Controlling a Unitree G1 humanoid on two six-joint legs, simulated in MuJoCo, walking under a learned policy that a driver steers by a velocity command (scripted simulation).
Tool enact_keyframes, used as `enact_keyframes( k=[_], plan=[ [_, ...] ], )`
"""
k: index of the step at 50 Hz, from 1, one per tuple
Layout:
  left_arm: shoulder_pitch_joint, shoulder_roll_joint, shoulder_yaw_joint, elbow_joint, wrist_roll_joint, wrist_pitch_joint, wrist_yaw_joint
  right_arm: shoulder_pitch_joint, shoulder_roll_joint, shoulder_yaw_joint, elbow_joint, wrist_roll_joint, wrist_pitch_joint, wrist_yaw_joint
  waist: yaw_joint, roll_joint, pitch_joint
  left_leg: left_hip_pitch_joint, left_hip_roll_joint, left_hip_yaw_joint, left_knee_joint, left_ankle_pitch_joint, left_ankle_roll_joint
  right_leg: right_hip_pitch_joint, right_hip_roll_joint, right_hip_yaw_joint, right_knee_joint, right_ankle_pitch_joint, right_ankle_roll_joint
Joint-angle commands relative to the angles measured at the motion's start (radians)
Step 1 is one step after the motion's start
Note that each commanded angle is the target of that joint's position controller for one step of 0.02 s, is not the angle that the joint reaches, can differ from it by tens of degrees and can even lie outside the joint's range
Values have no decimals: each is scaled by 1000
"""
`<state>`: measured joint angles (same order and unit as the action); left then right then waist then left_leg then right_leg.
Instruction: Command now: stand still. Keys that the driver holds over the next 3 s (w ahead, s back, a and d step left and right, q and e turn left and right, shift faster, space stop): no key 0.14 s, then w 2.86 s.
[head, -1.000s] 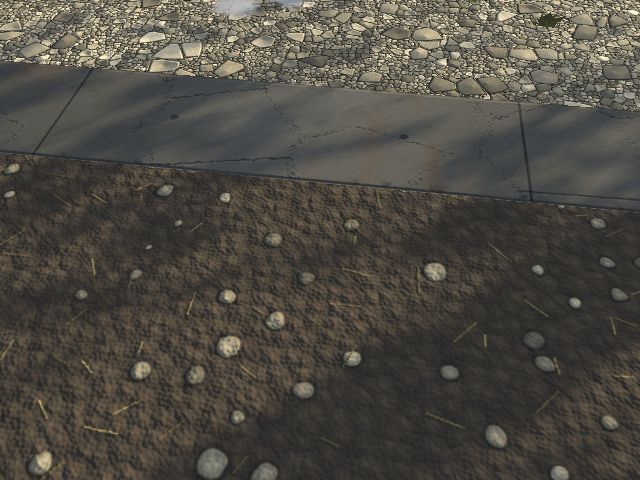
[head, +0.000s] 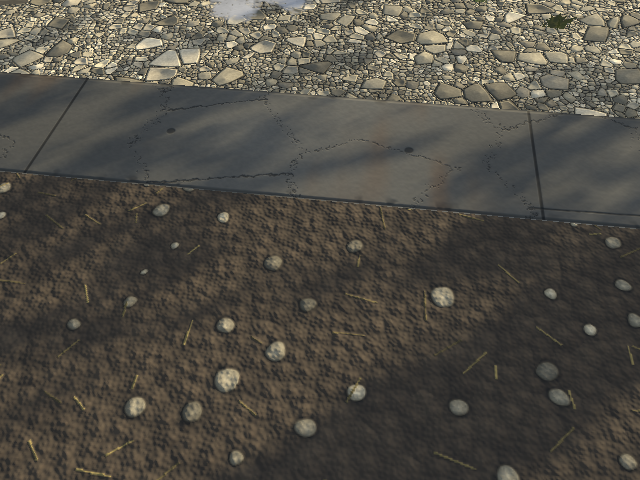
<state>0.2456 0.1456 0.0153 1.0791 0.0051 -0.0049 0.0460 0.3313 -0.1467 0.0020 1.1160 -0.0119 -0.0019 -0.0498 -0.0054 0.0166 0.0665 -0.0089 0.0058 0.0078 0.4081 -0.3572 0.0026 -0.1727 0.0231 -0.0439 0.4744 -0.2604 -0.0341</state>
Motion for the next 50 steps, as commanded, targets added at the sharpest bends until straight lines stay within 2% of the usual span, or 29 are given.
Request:
enact_keyframes(
  k=[1, 7, 8, 10, 13, 15, 18, 21, 23, 24, 25, 26, 27, 28, 29, 31, 33, 34, 36, 37, 38, 39, 40, 41, 42, 43, 45, 47, 50],
  plan=[
    [72, 80, 10, 6, 0, -4, 3, 91, -59, -5, 12, -1, 1, -3, 4, -13, 7, -104, 76, -43, -59, 295, 24, 77, -114, 106, -57, 393, -36],
    [88, 69, 3, 35, 1, -3, 1, 90, -55, 2, 30, -1, 3, -4, 4, -7, 23, -115, 79, -46, -72, 246, 26, 51, -109, 109, -83, 318, -29],
    [100, 67, 3, 43, 1, -2, -1, 102, -53, 3, 36, -2, 3, -3, 3, -9, 7, -114, 69, -40, -76, 148, 33, 54, -95, 103, -89, 199, -33],
    [114, 94, 19, 46, 3, 9, -6, 109, -68, -6, 33, -7, 6, 2, 6, -7, 41, -168, 36, -33, -36, -129, 68, -1, -55, 96, -69, -187, -61],
    [131, 88, 24, 28, 3, 10, -20, 113, -62, -6, 3, -9, 0, 12, 9, -17, 169, -302, 45, -92, -4, -384, 116, -137, -80, 182, -81, -490, -104],
    [147, 83, 25, 17, 4, -6, -27, 116, -54, -5, -13, -11, -19, 16, 13, -21, 172, -320, 49, -119, 24, -336, 130, -143, -108, 249, -80, -470, -127],
    [171, 110, 37, 4, 5, -28, -38, 114, -61, -10, -38, -11, -49, 28, 19, -44, 118, -310, 32, -126, 59, -253, 143, -96, -132, 327, -100, -434, -157],
    [197, 125, 46, -1, 3, -43, -43, 129, -55, -12, -56, -13, -75, 36, 17, -72, 108, -303, 5, -109, 109, -193, 153, -75, -152, 397, -100, -390, -188],
    [180, 131, 51, -11, 4, -57, -43, 204, -48, -15, -41, -15, -92, 37, -13, -69, 95, -262, 4, -110, 130, -102, 160, -79, -157, 393, -7, -175, -200],
    [143, 123, 50, -29, 4, -67, -44, 265, -60, -20, -21, -12, -98, 35, -40, -20, 76, -176, 21, -149, 104, -24, 167, -134, -127, 328, 90, -37, -187],
    [57, 98, 46, -66, 2, -78, -48, 358, -92, -31, 11, -3, -101, 30, -85, 89, 50, 7, 76, -250, 24, 107, 188, -288, -43, 173, 259, 74, -143],
    [-35, 77, 42, -107, 6, -90, -55, 464, -158, -51, 50, 0, -99, 24, -139, 240, 63, 258, 210, -427, -70, 372, 234, -569, 52, -13, 494, 13, -85],
    [-122, 118, 53, -144, 27, -89, -54, 492, -164, -54, 59, -10, -90, 22, -155, 225, 141, 336, 343, -522, -84, 597, 281, -812, 23, -62, 637, -319, -69],
    [-199, 122, 57, -176, 34, -87, -49, 488, -154, -51, 50, -23, -80, 23, -162, 113, 177, 365, 351, -498, -61, 661, 293, -917, -20, -36, 716, -367, -62],
    [-246, 99, 50, -206, 21, -88, -50, 462, -156, -50, 44, -36, -74, 24, -151, 77, 171, 369, 340, -463, -74, 660, 289, -963, -40, -27, 771, -357, -57],
    [-307, 82, 36, -276, 0, -83, -67, 333, -140, -39, 10, -44, -80, 22, -77, 78, 177, 217, 281, -356, -178, 546, 224, -869, -62, -8, 679, -273, -64],
    [-266, 67, 24, -291, 2, -64, -88, 170, -138, -34, -34, -26, -93, 17, 9, 83, 174, -28, 189, -214, -267, 506, 169, -558, -37, -34, 411, -98, -62],
    [-190, 61, 24, -271, 1, -54, -95, 107, -148, -35, -52, -13, -100, 18, 56, 89, 132, -161, 147, -133, -267, 637, 145, -290, 10, -64, 277, 30, -68],
    [11, 131, 59, -202, 0, -33, -76, 143, -207, -45, -44, 9, -112, 23, 135, 108, -16, -172, 159, -78, -81, 1019, 128, 45, 89, -105, 252, 122, -81],
    [146, 155, 74, -154, 2, -28, -62, 140, -223, -49, -41, 14, -114, 23, 202, 95, -89, -178, 147, -55, 95, 1058, 106, 197, 94, -95, 191, 144, -91],
    [259, 184, 90, -108, 7, -24, -49, 137, -219, -48, -37, 10, -115, 24, 251, 91, -127, -224, 112, -42, 312, 952, 90, 316, 57, -67, 130, 113, -96],
    [327, 248, 103, -84, 35, -32, -44, 161, -130, -31, -45, -2, -111, 33, 240, -38, -168, -368, 22, -16, 672, 413, 83, 416, -126, 155, 69, -87, -126],
    [280, 305, 97, -111, 49, -42, -54, 284, -12, -13, -77, 19, -103, 41, 119, -206, -262, -510, -100, -69, 1017, -154, 81, 405, -406, 704, -133, -143, -236],
    [161, 282, 92, -119, 12, -47, -61, 217, -82, -29, -103, 7, -94, 45, 83, -146, -165, -568, -50, -115, 1048, -51, 99, 260, -393, 808, -281, -278, -254],
    [37, 214, 72, -146, 3, -57, -64, 151, -122, -39, -128, -4, -87, 50, 36, -77, -35, -586, 7, -82, 1006, 49, 106, 116, -374, 656, -285, -293, -246],
    [-3, 173, 61, -149, 4, -71, -69, 111, -122, -41, -132, -14, -84, 53, 24, -21, 16, -556, 38, -75, 954, 85, 111, 16, -327, 537, -294, -168, -229],
    [-1, 137, 42, -130, 8, -89, -63, 132, -105, -41, -132, -24, -65, 65, -33, -37, 9, -464, 78, -75, 855, 93, 100, -82, -255, 370, -314, 5, -193],
    [61, 134, 35, -99, 8, -106, -59, 114, -99, -44, -142, -23, -49, 72, -46, -53, 12, -461, 84, -50, 788, 104, 87, -88, -230, 290, -332, 146, -191],
    [136, 145, 32, -76, 4, -109, -53, -17, -106, -49, -185, -24, -36, 78, -32, -50, 40, -581, 102, -14, 686, 196, 63, -35, -208, 218, -375, 188, -183]
  ],
)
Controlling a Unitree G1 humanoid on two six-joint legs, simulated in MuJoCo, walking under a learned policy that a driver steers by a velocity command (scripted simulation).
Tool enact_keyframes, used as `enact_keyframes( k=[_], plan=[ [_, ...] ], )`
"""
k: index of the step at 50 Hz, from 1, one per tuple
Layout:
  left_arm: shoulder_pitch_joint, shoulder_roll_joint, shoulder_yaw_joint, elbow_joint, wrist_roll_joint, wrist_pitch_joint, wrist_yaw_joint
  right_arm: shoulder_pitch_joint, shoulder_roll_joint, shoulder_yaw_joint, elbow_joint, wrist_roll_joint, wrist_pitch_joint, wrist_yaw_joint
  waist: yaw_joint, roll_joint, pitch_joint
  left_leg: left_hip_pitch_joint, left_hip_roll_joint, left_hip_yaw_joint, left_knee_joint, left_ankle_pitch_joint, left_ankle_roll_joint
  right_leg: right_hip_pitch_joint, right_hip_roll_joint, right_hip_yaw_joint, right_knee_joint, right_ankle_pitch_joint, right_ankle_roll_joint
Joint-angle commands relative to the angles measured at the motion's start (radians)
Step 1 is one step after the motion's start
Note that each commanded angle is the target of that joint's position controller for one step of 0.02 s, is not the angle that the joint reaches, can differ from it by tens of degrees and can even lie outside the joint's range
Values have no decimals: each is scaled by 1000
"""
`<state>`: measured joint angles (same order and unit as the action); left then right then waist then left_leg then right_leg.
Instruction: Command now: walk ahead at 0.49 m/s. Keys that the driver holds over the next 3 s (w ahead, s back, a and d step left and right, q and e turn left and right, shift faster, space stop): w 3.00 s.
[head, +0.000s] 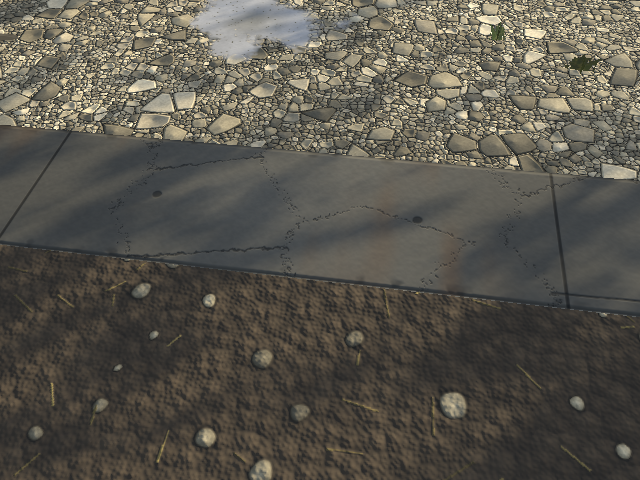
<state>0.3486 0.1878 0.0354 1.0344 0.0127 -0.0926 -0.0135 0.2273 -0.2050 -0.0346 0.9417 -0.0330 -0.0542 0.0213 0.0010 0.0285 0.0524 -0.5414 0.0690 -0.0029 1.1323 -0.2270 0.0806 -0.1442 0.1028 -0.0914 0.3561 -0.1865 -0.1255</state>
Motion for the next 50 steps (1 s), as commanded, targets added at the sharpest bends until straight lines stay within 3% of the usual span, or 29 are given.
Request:
enact_keyframes(
  k=[1, 7, 12, 15, 17, 18, 19, 20, 21, 22, 23, 24, 26, 28, 31, 34, 40, 43, 44, 45, 46, 47, 48, 49, 50],
  plan=[
    [59, 101, 10, -26, -4, -20, 7, 32, -51, -14, -29, -1, 17, 9, -25, -58, 62, -94, 43, 7, -79, 103, -23, -33, -282, 252, -265, 137, -86],
    [186, 81, -6, 4, -7, -19, 17, -210, -24, -5, -103, 12, 12, 17, 42, -76, 64, -142, 5, 67, -369, 263, -48, 106, -257, 176, -245, 356, -42],
    [258, 92, -9, 34, 9, -14, 34, -329, -28, 0, -146, 15, 3, 15, 74, -89, 74, -145, -38, 96, -517, 208, -21, 275, -294, 168, -181, 539, -57],
    [218, 115, -5, 36, 15, -13, 41, -264, -44, -7, -139, 16, -10, 5, 21, -109, 34, 3, -91, 118, -584, 90, 28, 310, -308, 139, -54, 846, -48],
    [189, 137, -1, 35, 11, -8, 38, -28, -82, -29, -63, 13, -21, -14, -77, -112, -87, 284, -142, 127, -665, 83, 72, 275, -287, 116, 205, 981, -28],
    [160, 134, -3, 18, 0, -10, 34, 141, -125, -47, -15, -5, -30, -25, -151, -96, -173, 547, -54, 38, -686, 99, 111, 99, -262, 101, 415, 782, -15],
    [184, 60, -21, -24, -23, -14, 26, 283, -228, -73, 0, -32, -32, -34, -163, 59, -315, 824, 237, -327, -698, 21, 199, -183, -155, 38, 777, 272, 15],
    [255, 72, -6, -11, -32, -9, 22, 246, -224, -77, 7, -7, -18, -18, -108, 143, -364, 899, 371, -694, -824, 40, 311, -425, -16, 89, 1018, -320, 27],
    [159, 125, 8, -30, -7, -4, 26, 141, -173, -65, -4, 21, -15, -9, -71, 21, -195, 753, 313, -550, -861, -28, 269, -500, -98, 150, 1025, -227, 14],
    [81, 112, 8, -55, -1, -9, 20, 59, -113, -49, -17, 25, -22, -4, -50, -5, -89, 604, 272, -425, -908, 11, 238, -493, -130, 147, 972, -151, 16],
    [57, 91, 8, -58, 1, -5, 16, 27, -69, -36, -13, 19, -29, -3, -14, -32, -25, 493, 223, -334, -944, 80, 198, -451, -161, 142, 908, -116, 20],
    [56, 78, 9, -61, 16, 9, 10, 38, -41, -25, 4, 19, -37, -8, 13, -21, -2, 421, 182, -263, -961, 141, 166, -407, -180, 142, 858, -103, 30],
    [76, 41, 5, -56, 25, 31, -4, 89, -38, -20, 36, 20, -52, -14, 37, 1, -3, 378, 143, -185, -980, 238, 147, -366, -184, 119, 809, -83, 50],
    [21, 45, 8, -80, 26, 43, -13, 133, -73, -24, 57, 24, -61, -16, 44, 11, 12, 376, 127, -134, -999, 302, 145, -417, -196, 97, 761, -38, 66],
    [-132, 60, 9, -135, 21, 49, -17, 188, -81, -20, 71, 24, -59, -15, 16, 20, 44, 401, 100, -86, -1020, 361, 130, -505, -212, 65, 631, 78, 88],
    [-260, 50, 0, -176, 10, 47, -19, 240, -77, -13, 82, 24, -58, -16, -17, 31, 51, 433, 80, -47, -1015, 433, 105, -492, -196, 34, 452, 172, 97],
    [-412, 64, -4, -230, 7, 38, -14, 331, -96, -12, 116, 11, -51, -32, -58, 44, 64, 636, 138, -51, -964, 522, 115, -500, -158, 17, 261, 152, 61],
    [-346, 82, 7, -220, 8, 24, -7, 294, -116, -17, 117, 5, -46, -41, -6, 49, 31, 676, 154, -27, -841, 773, 97, -361, -108, -1, 190, 33, 15],
    [-245, 97, 17, -187, 9, 18, 0, 281, -125, -20, 117, 4, -43, -42, 35, 51, -21, 670, 143, -15, -724, 877, 85, -238, -75, -12, 159, 12, -4],
    [-78, 117, 31, -129, 17, 9, 9, 261, -126, -19, 112, 10, -40, -39, 105, 23, -106, 606, 106, 18, -539, 850, 66, -32, -62, -17, 97, 59, -29],
    [98, 188, 53, -90, 43, 0, 21, 252, -99, -10, 82, 21, -42, -36, 163, -43, -223, 396, 62, 45, -267, 550, 48, 236, -241, 175, 93, 4, -81],
    [159, 284, 78, -83, 55, 5, 18, 376, 7, 9, 67, 62, -40, -25, 111, -268, -347, 24, -130, 97, 127, -203, 0, 508, -542, 672, 6, -32, -236],
    [91, 235, 72, -87, 10, 20, 9, 313, -98, -19, 75, 33, -36, -28, 102, -126, -302, -73, -109, -42, 212, -262, 16, 427, -506, 746, -77, -102, -225],
    [-24, 181, 56, -104, -1, 19, 5, 217, -100, -24, 41, 27, -39, -25, 60, -95, -142, -111, -56, -47, 188, -168, 21, 277, -470, 575, -101, -100, -189],
    [-77, 124, 42, -109, 2, 11, 0, 167, -86, -22, 30, 24, -43, -21, 38, -50, -72, -80, -24, -46, 130, -103, 20, 154, -426, 475, -140, -8, -157]
  ],
)
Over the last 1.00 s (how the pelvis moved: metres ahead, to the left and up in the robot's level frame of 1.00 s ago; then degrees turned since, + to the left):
0.28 -0.04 0.00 1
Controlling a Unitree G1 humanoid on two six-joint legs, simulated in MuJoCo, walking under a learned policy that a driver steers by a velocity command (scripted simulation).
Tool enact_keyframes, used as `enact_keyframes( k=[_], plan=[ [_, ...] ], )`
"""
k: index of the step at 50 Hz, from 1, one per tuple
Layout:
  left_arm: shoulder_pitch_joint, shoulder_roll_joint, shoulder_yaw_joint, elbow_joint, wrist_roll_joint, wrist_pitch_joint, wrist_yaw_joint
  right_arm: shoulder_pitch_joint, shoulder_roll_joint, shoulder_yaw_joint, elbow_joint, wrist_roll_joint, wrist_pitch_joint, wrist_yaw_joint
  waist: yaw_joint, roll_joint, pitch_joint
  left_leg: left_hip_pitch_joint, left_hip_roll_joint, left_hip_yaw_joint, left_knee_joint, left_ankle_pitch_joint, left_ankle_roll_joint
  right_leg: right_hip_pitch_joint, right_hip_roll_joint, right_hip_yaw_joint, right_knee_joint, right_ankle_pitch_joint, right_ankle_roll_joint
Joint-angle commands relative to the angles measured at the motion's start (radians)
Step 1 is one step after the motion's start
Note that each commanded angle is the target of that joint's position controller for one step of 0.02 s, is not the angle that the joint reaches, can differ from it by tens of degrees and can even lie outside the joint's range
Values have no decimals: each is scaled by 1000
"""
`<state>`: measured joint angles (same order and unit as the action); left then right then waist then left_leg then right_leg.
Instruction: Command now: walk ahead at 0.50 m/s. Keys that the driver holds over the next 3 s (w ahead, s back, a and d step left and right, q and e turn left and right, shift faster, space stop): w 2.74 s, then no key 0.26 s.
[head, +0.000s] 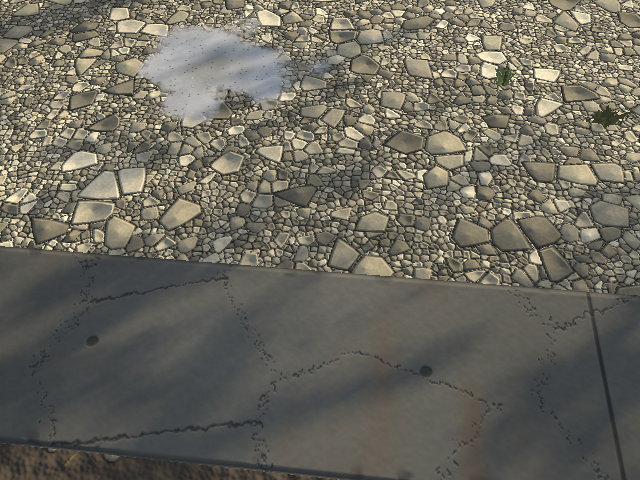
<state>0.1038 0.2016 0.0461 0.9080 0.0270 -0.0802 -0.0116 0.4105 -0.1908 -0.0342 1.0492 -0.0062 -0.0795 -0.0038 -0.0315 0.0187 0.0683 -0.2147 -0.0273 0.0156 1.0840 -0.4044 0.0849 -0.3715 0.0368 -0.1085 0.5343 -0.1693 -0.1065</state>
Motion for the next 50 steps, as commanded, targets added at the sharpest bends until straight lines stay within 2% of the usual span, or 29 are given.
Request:
enact_keyframes(
  k=[1, 2, 3, 6, 9, 12, 15, 19, 21, 22, 23, 24, 25, 26, 27, 28, 29, 31, 32, 34, 36, 38, 41, 47, 50],
  plan=[
    [156, 81, 22, 26, -11, -9, 1, -28, -87, -25, -76, -13, -9, 7, 41, -43, -50, -363, 96, -62, 124, 101, 10, 301, -314, 408, -340, 42, -139],
    [162, 51, 12, 43, -13, -14, 5, -8, -65, -22, -72, -27, 6, 13, 13, -62, -41, -310, 110, -58, 81, 115, -1, 241, -277, 343, -360, 86, -113],
    [189, 47, 9, 58, -13, -22, 8, 3, -47, -21, -67, -31, 18, 20, 4, -67, -44, -285, 109, -49, 61, 123, -9, 222, -263, 311, -370, 131, -106],
    [258, 90, 15, 87, -19, -36, 11, -66, -45, -23, -93, -34, 38, 31, -5, -66, -20, -342, 122, -19, -4, 186, -33, 217, -243, 249, -404, 194, -109],
    [317, 92, 10, 101, -19, -33, 11, -208, -59, -23, -141, -28, 45, 35, 23, -69, 18, -440, 140, 3, -117, 292, -55, 251, -226, 216, -434, 215, -99],
    [369, 86, 3, 113, -18, -30, 12, -318, -52, -16, -177, -18, 41, 37, 49, -73, 29, -447, 129, 28, -264, 371, -65, 288, -208, 178, -429, 285, -81],
    [426, 88, 0, 130, -15, -29, 16, -405, -44, -7, -204, -15, 38, 36, 77, -84, 36, -438, 106, 52, -376, 406, -58, 356, -215, 160, -413, 350, -77],
    [468, 96, 1, 152, -2, -21, 26, -480, -56, -7, -239, -16, 28, 32, 94, -89, 50, -444, 82, 61, -467, 342, -26, 479, -256, 159, -354, 445, -96],
    [447, 109, 5, 156, 1, -18, 33, -457, -63, -11, -242, -15, 20, 28, 68, -93, 41, -375, 58, 71, -513, 268, 4, 505, -270, 147, -292, 574, -89],
    [426, 119, 8, 154, 2, -18, 34, -402, -72, -17, -227, -16, 15, 22, 40, -98, 15, -284, 28, 86, -536, 230, 22, 497, -266, 132, -223, 713, -76],
    [411, 128, 10, 155, 0, -16, 34, -292, -85, -27, -191, -18, 9, 15, -6, -95, -40, -150, -7, 100, -575, 225, 42, 486, -250, 117, -98, 816, -62],
    [392, 124, 9, 150, -8, -13, 31, -117, -109, -41, -132, -27, -1, 5, -78, -65, -128, 74, -7, 91, -630, 282, 69, 400, -210, 81, 93, 767, -39],
    [383, 93, -3, 114, -19, -15, 28, 68, -193, -66, -95, -52, -10, -5, -133, 26, -256, 345, 210, -145, -635, 241, 126, 182, -158, 47, 389, 423, -16],
    [507, 1, -15, 108, -51, -11, 19, 88, -273, -83, -95, -53, -3, 2, -68, 232, -351, 547, 472, -622, -755, 224, 266, -155, 38, 25, 740, -349, 25],
    [436, 96, 11, 112, -20, -3, 23, 10, -226, -77, -106, -10, 12, 11, -57, 69, -280, 450, 425, -632, -805, 140, 248, -232, -11, 159, 806, -313, 8],
    [346, 94, 16, 80, -14, -7, 19, -94, -165, -58, -122, -4, 12, 14, -20, 42, -135, 308, 390, -479, -831, 132, 214, -266, -54, 158, 783, -226, 4],
    [299, 79, 14, 70, -13, -10, 16, -143, -111, -44, -126, -9, 5, 16, 2, 2, -66, 190, 343, -378, -873, 215, 182, -238, -85, 155, 729, -164, 6],
    [313, 49, 14, 75, 7, 12, 7, -148, -57, -26, -107, -7, -7, 6, 56, 30, -36, 71, 260, -235, -913, 318, 125, -149, -121, 149, 636, -117, 23],
    [323, 34, 13, 79, 8, 23, 1, -115, -56, -24, -91, -9, -15, 4, 63, 38, -41, 57, 250, -205, -920, 368, 123, -127, -120, 139, 620, -111, 32],
    [291, 29, 15, 66, 9, 38, -7, -59, -85, -29, -69, -6, -27, 2, 71, 30, -30, 56, 235, -162, -937, 430, 128, -158, -126, 120, 583, -80, 49],
    [200, 37, 15, 34, 9, 50, -11, -21, -103, -32, -58, -5, -29, 1, 61, 32, 0, 69, 224, -137, -964, 419, 127, -234, -143, 105, 521, -13, 65],
    [105, 46, 14, 0, 5, 53, -13, 23, -98, -27, -49, -5, -27, 1, 39, 36, 21, 103, 216, -122, -978, 439, 123, -300, -154, 93, 442, 53, 79],
    [-5, 38, 7, -40, -2, 50, -16, 74, -95, -23, -40, -5, -24, -1, 14, 29, 32, 148, 206, -93, -976, 501, 111, -317, -145, 72, 297, 130, 89],
    [-157, 38, -5, -102, -5, 39, -13, 164, -100, -19, -9, -13, -18, -11, -27, 49, 56, 297, 235, -63, -927, 647, 119, -313, -102, 33, 116, 143, 54],
    [-157, 50, 0, -117, -6, 29, -11, 152, -118, -24, -2, -20, -12, -20, -7, 53, 53, 354, 259, -51, -853, 791, 114, -251, -75, 23, 48, 48, 13]
  ],
)
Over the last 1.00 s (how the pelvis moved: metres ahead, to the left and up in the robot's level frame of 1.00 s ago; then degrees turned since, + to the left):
0.55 -0.01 -0.01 -1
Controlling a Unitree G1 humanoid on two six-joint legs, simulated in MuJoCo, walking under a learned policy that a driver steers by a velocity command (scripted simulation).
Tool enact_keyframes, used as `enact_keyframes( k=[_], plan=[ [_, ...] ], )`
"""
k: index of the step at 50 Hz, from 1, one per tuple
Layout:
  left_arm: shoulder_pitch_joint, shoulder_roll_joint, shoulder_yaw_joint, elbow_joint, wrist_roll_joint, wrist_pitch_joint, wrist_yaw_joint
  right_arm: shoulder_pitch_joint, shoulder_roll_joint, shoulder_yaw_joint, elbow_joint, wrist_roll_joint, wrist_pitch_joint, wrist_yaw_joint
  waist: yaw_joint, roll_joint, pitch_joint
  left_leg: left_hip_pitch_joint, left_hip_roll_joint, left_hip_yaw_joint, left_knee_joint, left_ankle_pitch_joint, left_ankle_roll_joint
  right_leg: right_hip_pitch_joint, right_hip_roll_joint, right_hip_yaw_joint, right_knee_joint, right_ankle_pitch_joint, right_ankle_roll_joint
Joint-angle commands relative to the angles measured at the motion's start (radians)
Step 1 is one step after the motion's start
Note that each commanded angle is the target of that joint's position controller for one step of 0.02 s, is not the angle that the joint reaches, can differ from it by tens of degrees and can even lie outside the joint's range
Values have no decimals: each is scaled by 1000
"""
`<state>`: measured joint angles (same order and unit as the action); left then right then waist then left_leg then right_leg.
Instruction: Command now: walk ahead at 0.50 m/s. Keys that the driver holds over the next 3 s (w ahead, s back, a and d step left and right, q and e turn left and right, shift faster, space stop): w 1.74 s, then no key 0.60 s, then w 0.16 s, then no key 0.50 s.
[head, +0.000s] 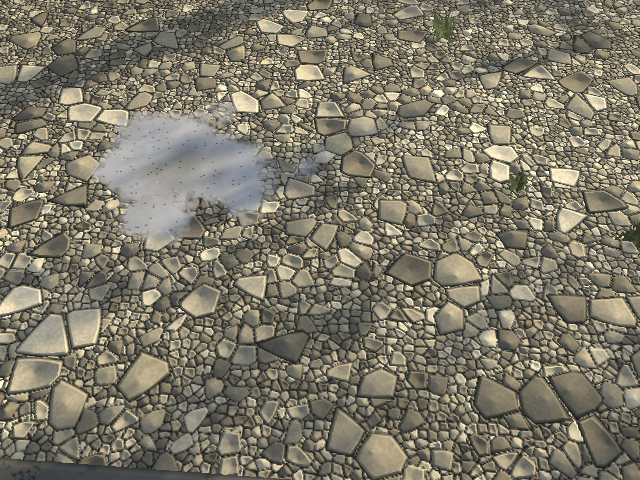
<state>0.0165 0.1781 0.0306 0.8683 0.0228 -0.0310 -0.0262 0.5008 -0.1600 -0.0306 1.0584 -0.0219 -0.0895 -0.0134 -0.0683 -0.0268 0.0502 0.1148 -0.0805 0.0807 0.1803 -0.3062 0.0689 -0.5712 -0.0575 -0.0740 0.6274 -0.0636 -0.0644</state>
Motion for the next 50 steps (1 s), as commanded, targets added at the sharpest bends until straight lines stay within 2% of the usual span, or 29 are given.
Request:
enact_keyframes(
  k=[1, 3, 4, 5, 6, 7, 8, 11, 14, 18, 21, 22, 23, 24, 27, 30, 32, 33, 34, 35, 36, 37, 39, 41, 42, 43, 44, 46, 50],
  plan=[
    [-22, 81, 21, -66, -2, -25, 7, 40, -158, -31, -13, -5, -1, -12, 57, 104, 46, 21, 311, -101, 111, 823, 116, 33, 47, -23, -71, -95, -48],
    [245, 114, 45, 21, 2, -40, 20, 0, -176, -36, -19, 0, 6, -12, 170, 87, -89, -43, 267, -55, 404, 956, 81, 362, 109, -43, -155, -81, -90],
    [423, 178, 67, 66, 26, -50, 31, -10, -150, -27, -42, 12, 7, -7, 232, 29, -199, -244, 219, -25, 675, 689, 60, 633, -33, 112, -177, -131, -137],
    [494, 278, 89, 67, 41, -49, 32, 89, -44, -6, -70, 49, 8, 6, 187, -183, -331, -611, 33, 20, 1080, -46, 7, 912, -355, 617, -260, -208, -266],
    [433, 254, 86, 66, -6, -32, 23, 45, -140, -34, -64, 26, 8, 4, 184, -88, -318, -715, 23, -131, 1195, -184, 23, 855, -354, 750, -356, -251, -282],
    [324, 206, 72, 54, -14, -29, 22, -39, -152, -41, -97, 21, 6, 4, 137, -58, -148, -773, 79, -139, 1196, -108, 28, 715, -321, 581, -367, -241, -252],
    [267, 145, 55, 46, -11, -37, 18, -96, -141, -39, -111, 20, 0, 7, 119, -5, -65, -747, 114, -136, 1140, -41, 29, 579, -278, 467, -403, -132, -222],
    [273, 73, 30, 81, -9, -60, 26, -64, -91, -38, -97, -9, 38, 19, 39, -28, -28, -602, 161, -130, 983, 17, 5, 403, -172, 275, -450, 33, -143],
    [338, 118, 37, 107, -17, -78, 25, -131, -89, -40, -122, -9, 66, 29, 28, -25, -6, -649, 171, -105, 892, 85, -22, 393, -150, 222, -490, 64, -148],
    [366, 128, 30, 110, -24, -72, 28, -352, -109, -37, -207, -4, 64, 39, 62, -16, 60, -699, 183, -72, 619, 271, -44, 388, -98, 148, -546, 128, -122],
    [422, 141, 30, 128, -18, -71, 27, -412, -84, -20, -224, 0, 62, 43, 89, -44, 19, -610, 140, -21, 515, 340, -45, 428, -82, 92, -523, 256, -102],
    [443, 137, 29, 136, -20, -71, 27, -433, -89, -18, -231, 2, 63, 40, 96, -44, 16, -605, 134, -18, 495, 334, -43, 454, -85, 89, -514, 264, -100],
    [483, 147, 30, 154, -8, -71, 30, -398, -109, -24, -213, -7, 64, 40, 90, -66, -4, -653, 160, -54, 589, 368, -26, 548, -143, 112, -477, 341, -117],
    [487, 137, 28, 147, 1, -72, 31, -389, -134, -31, -205, -8, 60, 39, 88, -35, -17, -699, 162, -53, 634, 375, -16, 599, -152, 105, -443, 338, -133],
    [521, 144, 31, 149, 11, -64, 42, -462, -145, -37, -222, -18, 45, 44, 111, -10, 26, -805, 168, -60, 645, 232, 5, 711, -197, 147, -384, 338, -178],
    [484, 154, 37, 136, 16, -53, 44, -420, -144, -44, -207, -18, 40, 50, 80, -27, 31, -701, 132, -36, 573, 97, 38, 710, -194, 121, -257, 527, -162],
    [409, 172, 45, 118, 6, -52, 35, -163, -152, -58, -108, -17, 31, 42, -26, -22, -50, -303, 40, 38, 471, 77, 70, 513, -120, 55, 18, 693, -122],
    [379, 167, 45, 108, -5, -59, 32, 18, -202, -78, -50, -28, 20, 37, -116, 39, -91, -65, 102, -54, 345, 170, 104, 324, -53, 22, 297, 523, -86],
    [417, 73, 32, 82, -7, -65, 25, 41, -307, -101, -35, -30, 14, 32, -62, 321, -121, 113, 369, -450, 244, 233, 211, 7, 115, -28, 733, -375, -27],
    [431, 114, 39, 66, -14, -77, 33, 14, -280, -85, -66, 10, 11, 38, -40, 229, -137, 119, 455, -686, 156, 370, 285, -171, 142, 130, 815, -469, -38],
    [359, 160, 55, 60, -19, -71, 39, -78, -245, -74, -76, 15, 5, 42, 1, 104, -28, 9, 448, -567, 144, 360, 270, -200, 62, 161, 762, -394, -40],
    [324, 168, 61, 59, -19, -63, 30, -157, -204, -62, -95, 13, 2, 42, 28, 55, 21, -100, 411, -486, 129, 404, 244, -149, 32, 166, 675, -341, -29],
    [300, 141, 63, 52, 10, -29, 21, -194, -183, -51, -93, 11, -9, 29, 80, 51, 43, -228, 362, -371, 87, 385, 196, -50, -6, 168, 536, -311, -1],
    [252, 111, 57, 39, 30, 5, 2, -152, -220, -62, -63, -2, -22, 17, 81, 63, 53, -240, 324, -290, 60, 365, 188, -39, -4, 114, 469, -200, 18],
    [216, 109, 55, 25, 29, 12, -3, -131, -217, -61, -55, 3, -27, 15, 79, 60, 52, -232, 307, -261, 55, 407, 180, -61, -11, 104, 427, -143, 20],
    [116, 121, 60, -8, 6, 2, 0, -135, -185, -49, -49, 6, -44, 12, 68, 59, 77, -218, 251, -208, 37, 327, 132, -102, -12, 118, 296, -40, 22],
    [66, 114, 56, -26, 5, -5, -4, -128, -188, -49, -49, 6, -54, 11, 57, 85, 79, -224, 235, -195, 25, 301, 127, -94, -6, 92, 214, 47, 21],
    [32, 90, 43, -39, 13, -14, -24, -152, -168, -42, -53, 9, -57, 11, 57, 62, 55, -337, 167, -130, 30, 156, 110, 84, 19, 45, 2, 336, 11],
    [-11, 115, 39, -44, -3, -13, -32, -109, -157, -29, -45, 2, -38, 3, 31, 64, 60, -360, 192, -136, 148, 55, 97, 165, 7, 42, -70, 538, -28]
  ],
)
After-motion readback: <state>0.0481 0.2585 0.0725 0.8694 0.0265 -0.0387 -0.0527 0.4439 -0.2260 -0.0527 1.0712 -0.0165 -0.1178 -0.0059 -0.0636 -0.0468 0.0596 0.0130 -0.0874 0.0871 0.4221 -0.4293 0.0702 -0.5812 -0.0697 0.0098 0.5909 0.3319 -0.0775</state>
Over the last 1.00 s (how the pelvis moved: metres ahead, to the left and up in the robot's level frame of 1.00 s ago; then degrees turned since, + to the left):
0.50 0.03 0.01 0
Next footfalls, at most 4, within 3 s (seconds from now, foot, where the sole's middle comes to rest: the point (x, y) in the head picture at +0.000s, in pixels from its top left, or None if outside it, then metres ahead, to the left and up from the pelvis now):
0.08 right None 0.21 -0.10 -0.77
0.64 left None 0.42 0.09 -0.77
1.16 right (347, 371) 0.77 -0.09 -0.90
1.58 left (264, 294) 1.01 0.11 -0.90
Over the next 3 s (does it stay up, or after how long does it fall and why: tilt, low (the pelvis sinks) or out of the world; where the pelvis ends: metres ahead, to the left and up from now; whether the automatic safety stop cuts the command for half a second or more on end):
stays up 1.18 0.01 -0.12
